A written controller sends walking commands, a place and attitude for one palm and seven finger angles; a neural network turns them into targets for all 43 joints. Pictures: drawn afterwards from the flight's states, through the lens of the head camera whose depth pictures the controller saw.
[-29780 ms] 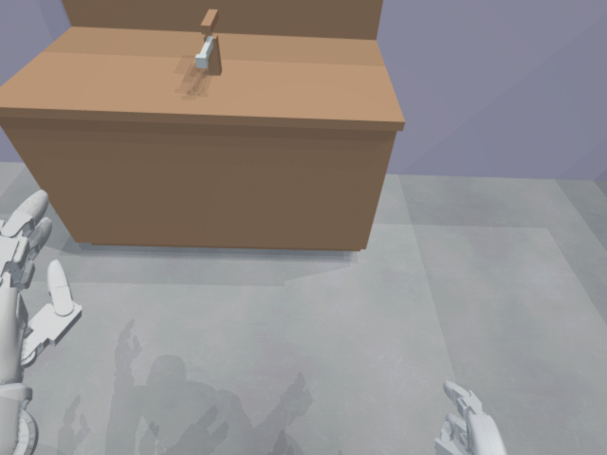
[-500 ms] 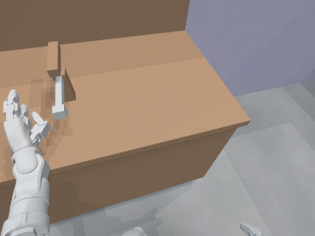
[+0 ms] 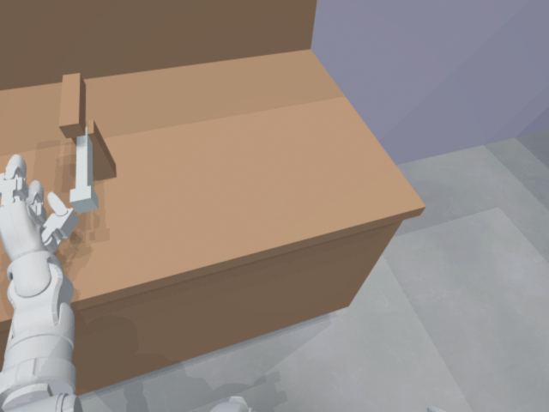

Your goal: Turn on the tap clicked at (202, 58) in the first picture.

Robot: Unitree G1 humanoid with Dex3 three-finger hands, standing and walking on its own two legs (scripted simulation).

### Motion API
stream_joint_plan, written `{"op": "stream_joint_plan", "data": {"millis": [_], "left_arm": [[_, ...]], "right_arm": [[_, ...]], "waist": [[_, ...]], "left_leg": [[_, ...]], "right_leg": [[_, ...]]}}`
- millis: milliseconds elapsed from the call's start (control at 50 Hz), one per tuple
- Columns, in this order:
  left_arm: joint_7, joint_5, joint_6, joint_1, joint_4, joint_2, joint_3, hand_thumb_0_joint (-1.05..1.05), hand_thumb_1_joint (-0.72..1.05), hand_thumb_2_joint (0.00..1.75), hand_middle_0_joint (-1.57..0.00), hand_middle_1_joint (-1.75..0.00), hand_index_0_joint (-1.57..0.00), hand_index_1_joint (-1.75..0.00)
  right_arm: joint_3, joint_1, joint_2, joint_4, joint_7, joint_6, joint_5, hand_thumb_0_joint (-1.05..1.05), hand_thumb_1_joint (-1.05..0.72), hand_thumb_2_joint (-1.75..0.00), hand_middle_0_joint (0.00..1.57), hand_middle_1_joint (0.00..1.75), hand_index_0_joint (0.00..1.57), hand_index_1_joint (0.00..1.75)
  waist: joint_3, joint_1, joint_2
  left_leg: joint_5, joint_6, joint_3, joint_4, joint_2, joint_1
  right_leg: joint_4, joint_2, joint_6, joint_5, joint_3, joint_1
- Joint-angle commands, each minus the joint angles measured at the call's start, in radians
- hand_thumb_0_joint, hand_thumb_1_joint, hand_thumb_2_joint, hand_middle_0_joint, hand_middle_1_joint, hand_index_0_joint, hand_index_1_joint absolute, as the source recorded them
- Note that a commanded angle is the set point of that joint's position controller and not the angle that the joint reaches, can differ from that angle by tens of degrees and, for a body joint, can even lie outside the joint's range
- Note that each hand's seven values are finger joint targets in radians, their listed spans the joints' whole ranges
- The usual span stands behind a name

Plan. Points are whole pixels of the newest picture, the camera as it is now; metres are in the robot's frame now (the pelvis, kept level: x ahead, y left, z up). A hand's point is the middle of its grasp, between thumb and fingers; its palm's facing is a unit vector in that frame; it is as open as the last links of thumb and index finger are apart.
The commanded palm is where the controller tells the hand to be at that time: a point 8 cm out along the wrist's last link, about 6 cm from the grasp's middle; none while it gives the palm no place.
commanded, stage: push the lever round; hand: left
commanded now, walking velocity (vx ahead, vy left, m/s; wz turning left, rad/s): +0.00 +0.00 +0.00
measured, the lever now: (84, 199) +0.40 +0.30 +0.07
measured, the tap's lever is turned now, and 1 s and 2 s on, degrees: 0 20 49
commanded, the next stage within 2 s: none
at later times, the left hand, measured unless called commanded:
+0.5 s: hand (96, 210) +0.38 +0.28 +0.06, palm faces +0.54 -0.84 -0.06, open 7.8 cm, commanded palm +0.34 +0.29 +0.07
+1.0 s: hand (121, 202) +0.40 +0.24 +0.07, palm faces +0.64 -0.76 -0.05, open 7.7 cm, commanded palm +0.35 +0.25 +0.07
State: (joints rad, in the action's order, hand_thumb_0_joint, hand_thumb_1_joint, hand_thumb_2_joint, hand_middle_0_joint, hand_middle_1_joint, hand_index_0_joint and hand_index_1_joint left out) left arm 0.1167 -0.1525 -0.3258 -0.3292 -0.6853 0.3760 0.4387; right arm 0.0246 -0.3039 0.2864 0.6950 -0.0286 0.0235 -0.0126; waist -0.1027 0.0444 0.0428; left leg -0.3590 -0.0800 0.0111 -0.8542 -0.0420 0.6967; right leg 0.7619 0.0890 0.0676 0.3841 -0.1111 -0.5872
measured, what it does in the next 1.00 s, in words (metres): stands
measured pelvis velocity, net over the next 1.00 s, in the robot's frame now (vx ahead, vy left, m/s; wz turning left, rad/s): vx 0.00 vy -0.01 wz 0.01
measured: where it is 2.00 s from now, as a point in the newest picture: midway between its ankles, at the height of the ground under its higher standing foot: outside the picture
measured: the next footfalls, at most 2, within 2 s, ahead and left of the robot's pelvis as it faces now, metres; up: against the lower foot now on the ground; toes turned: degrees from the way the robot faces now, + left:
none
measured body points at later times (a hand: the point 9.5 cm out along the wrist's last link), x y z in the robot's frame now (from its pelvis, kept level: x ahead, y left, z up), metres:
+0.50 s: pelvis +0.00 -0.01 +0.00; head +0.05 +0.01 +0.45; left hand +0.35 +0.32 +0.07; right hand +0.11 -0.26 -0.11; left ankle +0.03 +0.06 -0.70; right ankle -0.01 -0.08 -0.70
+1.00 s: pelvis +0.00 -0.01 +0.00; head +0.04 +0.00 +0.45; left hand +0.36 +0.28 +0.07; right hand +0.11 -0.26 -0.12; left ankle +0.03 +0.06 -0.70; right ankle -0.01 -0.08 -0.70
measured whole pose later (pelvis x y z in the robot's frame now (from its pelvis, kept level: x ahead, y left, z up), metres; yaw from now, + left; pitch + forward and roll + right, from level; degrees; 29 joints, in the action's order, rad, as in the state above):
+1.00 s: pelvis +0.00 -0.01 +0.00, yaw +1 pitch +12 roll -3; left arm 0.46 -0.04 -0.29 -0.41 -0.69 0.21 0.34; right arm 0.02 -0.25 0.25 0.70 0.00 0.01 -0.04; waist -0.12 0.05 0.05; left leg -0.36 -0.07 0.02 -0.86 -0.05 0.70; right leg 0.78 0.09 0.08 0.39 -0.12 -0.59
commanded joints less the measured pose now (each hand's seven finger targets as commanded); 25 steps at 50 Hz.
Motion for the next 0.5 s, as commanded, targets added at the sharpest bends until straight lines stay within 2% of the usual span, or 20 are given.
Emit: {"op": "stream_joint_plan", "data": {"millis": [0, 40, 60, 100, 120, 180, 200, 220, 260, 280, 320, 360, 400, 420, 460, 480], "left_arm": [[0.014, 0.002, -0.050, -0.296, 0.178, 0.269, 0.049, 0.00, 0.90, 0.90, -0.15, -0.15, -0.15, -0.15], [0.027, 0.004, -0.053, -0.344, 0.212, 0.248, 0.027, 0.00, 0.90, 0.90, -0.15, -0.15, -0.15, -0.15], [0.034, 0.006, -0.057, -0.328, 0.222, 0.253, 0.037, 0.00, 0.90, 0.90, -0.15, -0.15, -0.15, -0.15], [0.049, 0.026, -0.065, -0.318, 0.242, 0.282, 0.053, 0.00, 0.90, 0.90, -0.15, -0.15, -0.15, -0.15], [0.053, 0.033, -0.068, -0.327, 0.250, 0.248, 0.017, 0.00, 0.90, 0.90, -0.15, -0.15, -0.15, -0.15], [0.060, 0.033, -0.073, -0.341, 0.241, 0.205, -0.017, 0.00, 0.90, 0.90, -0.15, -0.15, -0.15, -0.15], [0.062, 0.038, -0.075, -0.366, 0.238, 0.220, -0.011, 0.00, 0.90, 0.90, -0.15, -0.15, -0.15, -0.15], [0.062, 0.031, -0.077, -0.384, 0.244, 0.187, -0.037, 0.00, 0.90, 0.90, -0.15, -0.15, -0.15, -0.15], [0.064, 0.029, -0.076, -0.366, 0.230, 0.200, -0.022, 0.00, 0.90, 0.90, -0.15, -0.15, -0.15, -0.15], [0.067, 0.029, -0.077, -0.386, 0.235, 0.189, -0.035, 0.00, 0.90, 0.90, -0.15, -0.15, -0.15, -0.15], [0.077, 0.036, -0.077, -0.376, 0.238, 0.190, -0.029, 0.00, 0.90, 0.90, -0.15, -0.15, -0.15, -0.15], [0.086, 0.040, -0.066, -0.354, 0.203, 0.206, -0.012, 0.00, 0.90, 0.90, -0.15, -0.15, -0.15, -0.15], [0.093, 0.053, -0.066, -0.374, 0.208, 0.225, -0.003, 0.00, 0.90, 0.90, -0.15, -0.15, -0.15, -0.15], [0.096, 0.052, -0.069, -0.410, 0.234, 0.171, -0.051, 0.00, 0.90, 0.90, -0.15, -0.15, -0.15, -0.15], [0.112, 0.050, -0.069, -0.393, 0.236, 0.140, -0.063, 0.00, 0.90, 0.90, -0.15, -0.15, -0.15, -0.15], [0.124, 0.050, -0.068, -0.389, 0.234, 0.149, -0.053, 0.00, 0.90, 0.90, -0.15, -0.15, -0.15, -0.15]], "right_arm": [[-0.057, 0.005, 0.157, -0.102, -0.021, 0.031, 0.012, 0.00, -0.90, -0.90, 0.20, 0.30, 0.20, 0.30], [-0.056, 0.011, 0.151, -0.110, -0.021, 0.032, 0.010, 0.00, -0.90, -0.90, 0.20, 0.30, 0.20, 0.30], [-0.058, 0.010, 0.150, -0.113, -0.019, 0.034, 0.007, 0.00, -0.90, -0.90, 0.20, 0.30, 0.20, 0.30], [-0.057, 0.009, 0.150, -0.111, -0.016, 0.032, 0.005, 0.00, -0.90, -0.90, 0.20, 0.30, 0.20, 0.30], [-0.056, 0.009, 0.145, -0.113, -0.013, 0.031, 0.004, 0.00, -0.90, -0.90, 0.20, 0.30, 0.20, 0.30], [-0.057, 0.016, 0.145, -0.111, -0.010, 0.035, 0.002, 0.00, -0.90, -0.90, 0.20, 0.30, 0.20, 0.30], [-0.056, 0.016, 0.147, -0.104, -0.012, 0.034, 0.003, 0.00, -0.90, -0.90, 0.20, 0.30, 0.20, 0.30], [-0.056, 0.018, 0.143, -0.106, -0.012, 0.037, 0.004, 0.00, -0.90, -0.90, 0.20, 0.30, 0.20, 0.30], [-0.058, 0.017, 0.145, -0.108, -0.014, 0.037, 0.004, 0.00, -0.90, -0.90, 0.20, 0.30, 0.20, 0.30], [-0.056, 0.021, 0.143, -0.107, -0.014, 0.037, 0.005, 0.00, -0.90, -0.90, 0.20, 0.30, 0.20, 0.30], [-0.057, 0.017, 0.142, -0.106, -0.011, 0.037, 0.003, 0.00, -0.90, -0.90, 0.20, 0.30, 0.20, 0.30], [-0.055, 0.019, 0.143, -0.107, -0.010, 0.032, 0.003, 0.00, -0.90, -0.90, 0.20, 0.30, 0.20, 0.30], [-0.052, 0.023, 0.142, -0.109, -0.011, 0.027, 0.003, 0.00, -0.90, -0.90, 0.20, 0.30, 0.20, 0.30], [-0.051, 0.029, 0.135, -0.113, -0.008, 0.029, 0.004, 0.00, -0.90, -0.90, 0.20, 0.30, 0.20, 0.30], [-0.054, 0.033, 0.134, -0.114, -0.004, 0.033, 0.002, 0.00, -0.90, -0.90, 0.20, 0.30, 0.20, 0.30], [-0.054, 0.031, 0.135, -0.113, -0.004, 0.032, 0.000, 0.00, -0.90, -0.90, 0.20, 0.30, 0.20, 0.30]], "waist": [[-0.249, 0.005, 0.023], [-0.270, 0.013, 0.022], [-0.291, 0.000, 0.038], [-0.307, -0.007, 0.080], [-0.310, 0.005, 0.102], [-0.289, 0.019, 0.076], [-0.278, 0.023, 0.081], [-0.287, 0.029, 0.067], [-0.305, 0.020, 0.052], [-0.303, 0.026, 0.052], [-0.317, 0.016, 0.068], [-0.295, 0.013, 0.032], [-0.284, 0.009, 0.057], [-0.290, 0.026, 0.068], [-0.293, 0.018, 0.086], [-0.293, 0.017, 0.071]], "left_leg": [[0.216, 0.057, 0.122, 0.122, 0.044, -0.235], [0.211, 0.053, 0.114, 0.122, 0.040, -0.239], [0.219, 0.055, 0.112, 0.120, 0.039, -0.246], [0.252, 0.057, 0.112, 0.113, 0.040, -0.264], [0.258, 0.062, 0.116, 0.113, 0.042, -0.286], [0.215, 0.065, 0.125, 0.118, 0.048, -0.289], [0.213, 0.065, 0.130, 0.119, 0.050, -0.286], [0.201, 0.061, 0.126, 0.118, 0.046, -0.290], [0.208, 0.061, 0.123, 0.116, 0.045, -0.283], [0.213, 0.064, 0.125, 0.120, 0.046, -0.291], [0.244, 0.068, 0.125, 0.116, 0.045, -0.309], [0.225, 0.062, 0.119, 0.116, 0.042, -0.270], [0.217, 0.059, 0.117, 0.118, 0.040, -0.261], [0.219, 0.062, 0.117, 0.118, 0.041, -0.282], [0.213, 0.069, 0.126, 0.121, 0.044, -0.301], [0.224, 0.071, 0.129, 0.121, 0.045, -0.300]], "right_leg": [[-0.099, -0.040, -0.034, -0.199, 0.102, 0.046], [-0.099, -0.045, -0.038, -0.212, 0.105, 0.058], [-0.095, -0.044, -0.036, -0.215, 0.107, 0.068], [-0.086, -0.045, -0.032, -0.231, 0.108, 0.068], [-0.082, -0.043, -0.032, -0.223, 0.106, 0.048], [-0.092, -0.039, -0.032, -0.182, 0.103, 0.017], [-0.092, -0.040, -0.030, -0.180, 0.102, 0.013], [-0.094, -0.041, -0.033, -0.182, 0.106, 0.017], [-0.093, -0.042, -0.032, -0.194, 0.105, 0.035], [-0.093, -0.042, -0.033, -0.197, 0.103, 0.032], [-0.088, -0.042, -0.032, -0.212, 0.102, 0.036], [-0.092, -0.043, -0.034, -0.212, 0.104, 0.048], [-0.090, -0.046, -0.031, -0.211, 0.107, 0.049], [-0.090, -0.047, -0.034, -0.209, 0.104, 0.034], [-0.094, -0.043, -0.031, -0.188, 0.100, 0.017], [-0.094, -0.043, -0.029, -0.196, 0.099, 0.022]]}}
